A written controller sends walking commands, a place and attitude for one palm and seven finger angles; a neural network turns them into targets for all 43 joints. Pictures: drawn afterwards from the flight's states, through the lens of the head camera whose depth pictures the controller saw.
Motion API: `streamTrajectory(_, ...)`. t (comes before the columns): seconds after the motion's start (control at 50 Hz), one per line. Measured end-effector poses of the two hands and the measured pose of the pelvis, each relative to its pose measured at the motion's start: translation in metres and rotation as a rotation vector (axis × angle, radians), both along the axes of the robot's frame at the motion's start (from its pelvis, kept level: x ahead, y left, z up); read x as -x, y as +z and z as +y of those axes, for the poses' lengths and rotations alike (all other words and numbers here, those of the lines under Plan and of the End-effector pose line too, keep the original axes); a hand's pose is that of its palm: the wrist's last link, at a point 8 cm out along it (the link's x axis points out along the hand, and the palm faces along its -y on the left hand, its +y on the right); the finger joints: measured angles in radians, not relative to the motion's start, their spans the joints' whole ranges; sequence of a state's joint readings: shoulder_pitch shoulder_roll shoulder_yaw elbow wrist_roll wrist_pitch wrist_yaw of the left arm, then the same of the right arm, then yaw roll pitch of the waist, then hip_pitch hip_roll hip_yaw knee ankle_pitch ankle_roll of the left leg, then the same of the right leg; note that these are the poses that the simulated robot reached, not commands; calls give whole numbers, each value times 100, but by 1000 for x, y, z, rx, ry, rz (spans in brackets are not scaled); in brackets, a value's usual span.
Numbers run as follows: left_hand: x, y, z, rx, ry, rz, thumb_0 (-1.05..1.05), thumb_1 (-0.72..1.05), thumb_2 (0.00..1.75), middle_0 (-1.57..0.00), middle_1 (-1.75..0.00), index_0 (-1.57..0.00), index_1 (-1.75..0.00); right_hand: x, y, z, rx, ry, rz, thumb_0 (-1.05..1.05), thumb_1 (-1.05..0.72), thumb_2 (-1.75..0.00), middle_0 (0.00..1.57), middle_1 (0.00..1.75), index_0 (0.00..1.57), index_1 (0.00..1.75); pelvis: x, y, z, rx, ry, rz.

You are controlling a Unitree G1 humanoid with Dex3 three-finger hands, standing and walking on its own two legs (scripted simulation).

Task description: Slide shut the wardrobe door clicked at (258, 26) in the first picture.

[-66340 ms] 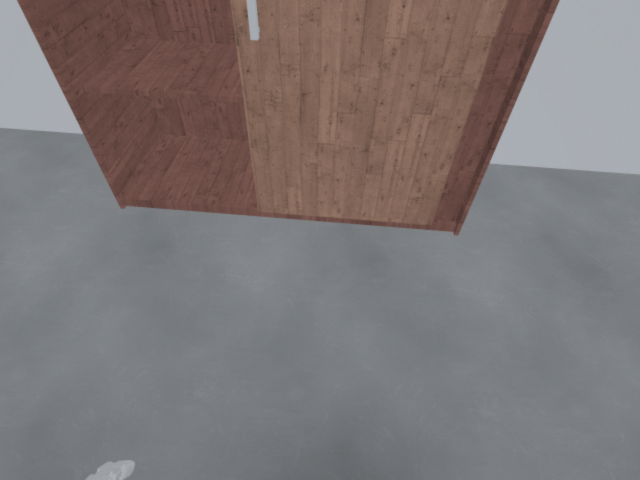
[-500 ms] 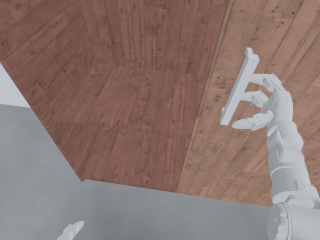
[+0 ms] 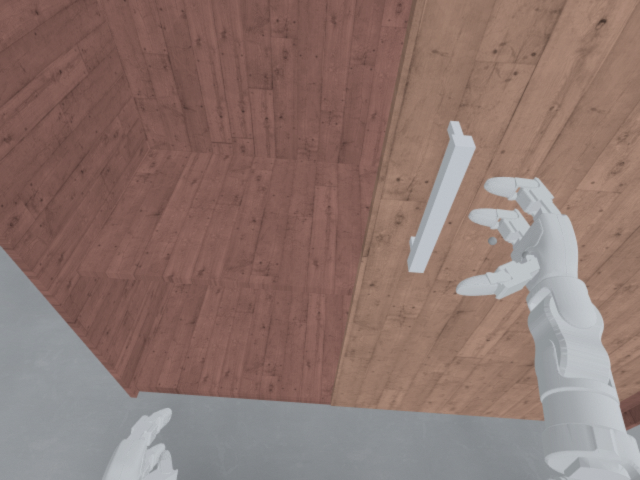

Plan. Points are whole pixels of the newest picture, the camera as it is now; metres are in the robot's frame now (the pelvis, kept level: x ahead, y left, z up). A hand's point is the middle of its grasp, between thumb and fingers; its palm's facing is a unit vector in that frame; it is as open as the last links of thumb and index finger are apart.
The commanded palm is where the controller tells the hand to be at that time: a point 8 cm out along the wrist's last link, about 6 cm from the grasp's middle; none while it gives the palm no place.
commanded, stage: move the hooked fingers beside the handle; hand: right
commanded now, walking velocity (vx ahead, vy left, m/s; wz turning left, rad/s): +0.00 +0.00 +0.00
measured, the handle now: (433, 204) +0.44 -0.10 +0.14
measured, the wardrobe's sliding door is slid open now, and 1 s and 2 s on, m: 0.59 0.59 0.59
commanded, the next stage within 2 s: feel for the door with the fingertips in 0.82 s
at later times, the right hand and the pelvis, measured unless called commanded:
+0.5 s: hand (497, 240) +0.37 -0.16 +0.16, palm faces +0.00 +1.00 -0.02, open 14.0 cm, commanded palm +0.35 -0.21 +0.14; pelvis -0.01 +0.01 +0.00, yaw -1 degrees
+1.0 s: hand (489, 238) +0.37 -0.16 +0.15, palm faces -0.01 +1.00 -0.02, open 14.0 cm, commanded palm +0.35 -0.20 +0.14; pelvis -0.01 +0.01 +0.00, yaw +0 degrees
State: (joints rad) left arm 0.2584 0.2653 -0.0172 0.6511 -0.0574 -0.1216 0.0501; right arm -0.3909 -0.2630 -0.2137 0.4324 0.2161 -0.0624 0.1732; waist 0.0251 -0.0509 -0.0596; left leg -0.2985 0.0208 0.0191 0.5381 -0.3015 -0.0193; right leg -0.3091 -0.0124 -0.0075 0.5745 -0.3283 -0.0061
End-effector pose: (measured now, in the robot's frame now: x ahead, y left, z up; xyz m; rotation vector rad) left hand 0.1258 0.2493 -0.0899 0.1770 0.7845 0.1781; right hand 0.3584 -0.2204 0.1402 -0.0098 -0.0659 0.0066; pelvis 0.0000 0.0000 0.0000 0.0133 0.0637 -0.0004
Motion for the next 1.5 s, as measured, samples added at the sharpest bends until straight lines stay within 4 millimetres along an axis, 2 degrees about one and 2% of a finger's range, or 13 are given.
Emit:
streamTrajectory(0.12, -26, 7, -14, 41, -32, -62, 1, 90, 90, -20, -30, -20, -30, 7, 6, 1, 9, -12, -3, -2, 50, -30, 30, 120, 30, 120, -7, 1, 0, 3, 4, -13)
streamTrajectory(0.26, -36, 8, -20, 51, -65, -70, 1, 90, 90, -20, -30, -21, -30, 22, 11, -5, 13, -31, 4, -2, 50, -30, 30, 120, 30, 120, -6, 2, 3, 3, -7, -29)
streamTrajectory(0.4, -26, 5, -12, 24, -65, -38, 1, 90, 90, -20, -30, -21, -30, 21, 11, -5, 12, -28, 30, -2, 50, -30, 30, 120, 30, 120, 1, 2, 7, 2, -21, -39)
streamTrajectory(0.6, 8, -2, 5, 14, -8, 19, 1, 90, 90, -20, -30, -20, -30, 7, 18, 9, 8, -6, 15, -2, 50, -30, 30, 120, 30, 120, 8, 3, 10, 6, -6, -37)
streamTrajectory(0.8, 34, -7, 16, 9, 37, 64, 1, 90, 90, -20, -30, -20, -30, 14, 13, -5, 22, -36, 21, -2, 50, -30, 30, 120, 30, 120, 11, 4, 13, 4, 3, -40)
streamTrajectory(0.92, 32, -8, 15, 2, 25, 65, 1, 90, 90, -20, -30, -20, -30, 12, 14, 1, 12, -14, 15, -2, 50, -30, 30, 120, 30, 120, 13, 3, 13, 4, -6, -38)
streamTrajectory(1.1, 14, -2, 6, 26, 2, 3, 1, 90, 90, -20, -30, -20, -30, 8, 12, 28, 2, 15, 10, -2, 50, -30, 30, 120, 30, 120, 12, 3, 10, 7, 0, -36)
streamTrajectory(1.32, -1, 0, -4, 49, -21, -20, 1, 90, 90, -20, -30, -20, -30, 9, 13, 44, 6, 5, -1, -2, 50, -30, 30, 120, 30, 120, 9, 3, 10, 8, 3, -40)
streamTrajectory(1.5, 3, -2, 0, 35, -10, 13, 1, 90, 90, -20, -30, -20, -30, -3, 12, 37, 9, -26, 31, -2, 50, -30, 30, 120, 30, 120, 9, 3, 12, 7, 2, -37)
